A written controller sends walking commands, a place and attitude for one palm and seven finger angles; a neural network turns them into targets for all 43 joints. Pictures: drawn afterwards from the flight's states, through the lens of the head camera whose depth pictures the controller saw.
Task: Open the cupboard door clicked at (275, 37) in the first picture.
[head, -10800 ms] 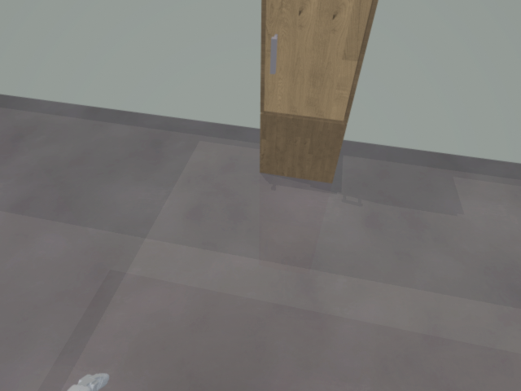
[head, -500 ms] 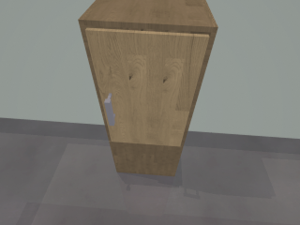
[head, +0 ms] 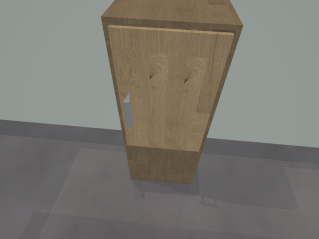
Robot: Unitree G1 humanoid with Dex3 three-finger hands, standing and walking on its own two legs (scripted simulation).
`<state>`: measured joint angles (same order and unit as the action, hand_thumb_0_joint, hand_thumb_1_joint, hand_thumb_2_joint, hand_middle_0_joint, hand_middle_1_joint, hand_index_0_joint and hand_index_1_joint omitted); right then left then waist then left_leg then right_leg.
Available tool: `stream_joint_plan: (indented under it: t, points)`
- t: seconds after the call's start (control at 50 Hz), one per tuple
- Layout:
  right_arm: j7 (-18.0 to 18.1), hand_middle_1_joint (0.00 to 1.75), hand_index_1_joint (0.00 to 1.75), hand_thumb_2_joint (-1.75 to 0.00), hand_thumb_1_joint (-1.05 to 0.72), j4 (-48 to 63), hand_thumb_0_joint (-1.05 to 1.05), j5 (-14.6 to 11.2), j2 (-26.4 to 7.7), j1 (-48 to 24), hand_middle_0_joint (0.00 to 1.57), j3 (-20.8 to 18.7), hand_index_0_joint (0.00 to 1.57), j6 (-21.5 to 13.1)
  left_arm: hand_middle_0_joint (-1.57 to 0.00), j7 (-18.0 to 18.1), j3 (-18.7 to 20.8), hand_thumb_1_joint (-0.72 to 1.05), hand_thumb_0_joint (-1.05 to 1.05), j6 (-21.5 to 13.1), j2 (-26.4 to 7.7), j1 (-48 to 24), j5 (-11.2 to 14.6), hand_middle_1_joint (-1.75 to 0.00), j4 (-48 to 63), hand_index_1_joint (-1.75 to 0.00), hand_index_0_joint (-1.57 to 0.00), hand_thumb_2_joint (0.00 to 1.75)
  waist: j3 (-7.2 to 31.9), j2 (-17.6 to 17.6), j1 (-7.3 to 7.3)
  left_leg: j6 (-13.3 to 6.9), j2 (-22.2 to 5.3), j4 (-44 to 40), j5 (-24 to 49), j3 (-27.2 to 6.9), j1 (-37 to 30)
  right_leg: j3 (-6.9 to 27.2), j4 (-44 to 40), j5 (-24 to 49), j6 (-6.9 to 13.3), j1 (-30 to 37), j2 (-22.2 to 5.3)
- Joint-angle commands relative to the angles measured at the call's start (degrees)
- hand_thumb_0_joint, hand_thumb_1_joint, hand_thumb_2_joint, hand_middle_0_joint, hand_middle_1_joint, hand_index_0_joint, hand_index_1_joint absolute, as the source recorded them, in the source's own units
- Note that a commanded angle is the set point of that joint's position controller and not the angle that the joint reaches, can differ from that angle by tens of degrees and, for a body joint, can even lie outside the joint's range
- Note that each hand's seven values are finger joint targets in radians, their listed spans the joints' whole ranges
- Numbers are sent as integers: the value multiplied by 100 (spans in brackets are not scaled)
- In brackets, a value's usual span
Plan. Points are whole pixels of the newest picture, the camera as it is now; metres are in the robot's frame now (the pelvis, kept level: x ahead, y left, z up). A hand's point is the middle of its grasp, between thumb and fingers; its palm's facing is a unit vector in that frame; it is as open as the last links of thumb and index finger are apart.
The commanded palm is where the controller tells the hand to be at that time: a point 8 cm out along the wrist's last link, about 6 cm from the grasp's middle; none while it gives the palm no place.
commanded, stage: look again from close up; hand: left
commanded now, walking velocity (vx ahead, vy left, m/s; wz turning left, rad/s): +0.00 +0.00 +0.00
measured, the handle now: (129, 110) +0.59 +0.16 -0.07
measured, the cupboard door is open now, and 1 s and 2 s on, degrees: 0 0 0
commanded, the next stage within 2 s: shuffle to correct the standing spot in 0.14 s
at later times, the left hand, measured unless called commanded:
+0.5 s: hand out of the picture -0.01 +0.15 -0.18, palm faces +0.04 -0.99 -0.16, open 7.4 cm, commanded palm none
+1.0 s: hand out of the picture +0.07 +0.18 -0.17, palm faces +0.04 -0.97 -0.25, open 7.3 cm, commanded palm none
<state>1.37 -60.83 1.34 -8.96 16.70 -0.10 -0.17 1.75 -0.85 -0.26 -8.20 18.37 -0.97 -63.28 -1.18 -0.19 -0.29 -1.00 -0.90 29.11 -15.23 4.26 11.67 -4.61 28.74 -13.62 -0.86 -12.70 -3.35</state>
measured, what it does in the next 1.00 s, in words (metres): stands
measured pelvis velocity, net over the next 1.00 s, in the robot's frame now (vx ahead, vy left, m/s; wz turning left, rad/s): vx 0.03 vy -0.01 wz -0.02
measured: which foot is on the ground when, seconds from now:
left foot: down 0.00-1.00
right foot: down 0.00-1.00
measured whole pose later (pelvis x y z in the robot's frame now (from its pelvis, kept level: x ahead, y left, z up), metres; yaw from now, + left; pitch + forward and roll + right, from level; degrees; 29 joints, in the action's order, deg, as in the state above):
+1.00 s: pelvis +0.03 -0.01 -0.01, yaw -1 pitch -1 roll +1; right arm 2.7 -58.2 1.2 -9.5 11.7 -2.5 -0.1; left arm 2.4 2.7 0.3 -10.5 14.6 -1.3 -56.9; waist -3.8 -0.2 -0.5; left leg -0.4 -2.1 33.4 -18.9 6.3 12.0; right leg -3.6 37.2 -17.9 0.4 -15.6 -2.7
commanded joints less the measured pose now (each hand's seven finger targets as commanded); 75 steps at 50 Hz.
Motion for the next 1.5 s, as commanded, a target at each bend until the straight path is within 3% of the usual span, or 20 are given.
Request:
stream_joint_plan:
  t: [0.0,0.22,0.34,0.42,0.5,0.56,0.6,0.62,0.66,0.72,0.78,0.9,1.0,1.04,1.08,1.12,1.2,1.28,1.42,1.48]
  points:
    - [-16,30,30,-90,-90,293,0,-27,-563,264,20,-98,20,-127,-20,12,115,90,0,-67,-536,296,-24,-30,259,-30,-20,90,-523,104,-4,-110,-509,-1200,-841,-787,869,404,-543,-429,208,-38,-234]
    - [-16,30,30,-90,-90,146,0,-46,-505,371,20,-82,20,-158,-20,6,129,90,0,-81,-506,339,-13,-30,264,-30,-20,90,-393,15,-41,-116,-507,-1231,-615,-758,824,405,-547,-61,198,99,-288]
    - [-19,30,30,-90,-90,92,0,18,-624,445,20,-160,20,-76,-20,-56,172,90,0,-33,-399,437,-79,-30,271,-30,-20,90,-630,243,-3,-276,-711,-1444,-2150,-989,996,157,-181,-1233,242,-293,-34]
    - [-12,30,30,-90,-90,115,0,17,-569,427,20,-188,20,-103,-20,-106,225,90,0,-73,-356,600,-82,-30,265,-30,-20,90,-818,213,-37,-341,-715,-1207,-1965,-927,1073,295,-172,-1162,327,-368,-41]
    - [-16,30,30,-90,-90,158,0,4,-325,453,20,-146,20,-177,-20,-94,279,90,0,-149,-497,800,-51,-30,206,-30,-20,90,-662,-334,-43,-226,-359,-348,-1138,-395,1050,876,-564,-1219,525,-191,-362]
    - [3,30,30,-90,-90,121,0,-24,-54,453,20,-46,20,-217,-20,-31,314,90,0,-206,-587,902,-11,-30,102,-30,-20,90,-373,-891,-9,-38,-94,414,-238,85,920,1277,-809,389,691,134,-834]
    - [33,30,30,-90,-90,-27,0,-50,-23,583,20,-4,20,-239,-20,-3,270,90,0,-225,-492,680,-4,-30,116,-30,-20,90,-207,-392,111,1,-241,21,764,-101,311,849,-362,1883,549,37,-629]
    - [56,30,30,-90,-90,-121,0,-62,-118,645,20,-8,20,-273,-20,9,239,90,0,-237,-424,636,4,-30,127,-30,-20,90,-30,-3,100,-13,-412,-118,1882,-247,22,524,3,2719,400,133,-439]
    - [138,30,30,-90,-90,-127,0,-110,-338,600,20,-74,20,-276,-20,63,262,90,0,-250,-523,667,32,-30,154,-30,-20,90,349,299,35,-3,-543,94,3580,-227,-348,438,182,3641,245,439,-400]
    - [187,30,30,-90,-90,-3,0,-135,-421,516,20,-173,20,-175,-20,128,344,90,0,-165,-685,652,21,-30,269,-30,-20,90,461,170,12,8,-545,316,4089,-110,-366,414,545,4232,204,483,-459]
    - [190,30,30,-90,-90,106,0,-93,-528,407,20,-289,20,-87,-20,139,393,90,0,-81,-656,490,-13,-30,421,-30,-20,90,474,61,34,-40,-605,406,4334,-61,-527,327,757,3908,178,234,-409]
    - [148,30,30,-90,-90,358,0,-33,-522,76,20,-363,20,-27,-20,75,428,90,0,36,-558,239,-47,-30,706,-30,-20,90,54,20,-6,-155,-613,291,3199,-89,-159,421,744,2787,206,-102,-331]
    - [87,30,30,-90,-90,444,0,-42,-389,27,20,-282,20,-19,-20,61,415,90,0,24,-724,174,-30,-30,853,-30,-20,90,312,-334,-13,-27,-429,238,1482,-134,59,792,249,2392,450,20,-621]
    - [44,30,30,-90,-90,434,0,-32,-370,-12,20,-251,20,-35,-20,52,395,90,0,27,-799,-62,-29,-30,908,-30,-20,90,429,-293,30,-24,-452,59,1578,-200,-22,727,236,2149,417,46,-590]
    - [23,30,30,-90,-90,412,0,-41,-467,-192,20,-235,20,-16,-20,49,357,90,0,52,-783,-253,-17,-30,958,-30,-20,90,361,-273,-1,-42,-528,-167,947,-328,69,706,37,1048,330,-105,-440]
    - [-11,30,30,-90,-90,413,0,-25,-460,-284,20,-213,20,3,-20,25,338,90,0,95,-758,-376,-25,-30,986,-30,-20,90,-232,-264,-26,-72,-517,-577,-120,-485,529,739,-362,-330,277,-387,-350]
    - [-59,30,30,-90,-90,335,0,11,-502,-64,20,-182,20,25,-20,2,319,90,0,111,-750,-259,-38,-30,925,-30,-20,90,-612,-104,-14,-90,-452,-1035,-1240,-603,873,737,-778,-1437,248,-579,-259]
    - [-66,30,30,-90,-90,279,0,29,-523,111,20,-176,20,29,-20,-4,320,90,0,102,-679,-27,-39,-30,862,-30,-20,90,-547,154,-55,-126,-508,-1294,-1651,-736,1103,606,-777,-1441,201,-387,-150]
    - [-38,30,30,-90,-90,131,0,-8,-420,422,20,-127,20,-66,-20,-22,267,90,0,-17,-515,260,-12,-30,645,-30,-20,90,-92,63,-36,-112,-512,-1212,-1060,-722,839,629,-765,-797,249,-100,-202]
    - [-37,30,30,-90,-90,40,0,-23,-370,498,20,-117,20,-46,-20,-14,244,90,0,-23,-496,369,-20,-30,513,-30,-20,90,-334,104,-35,-102,-477,-1218,-1202,-726,897,662,-891,-1075,247,-288,-236]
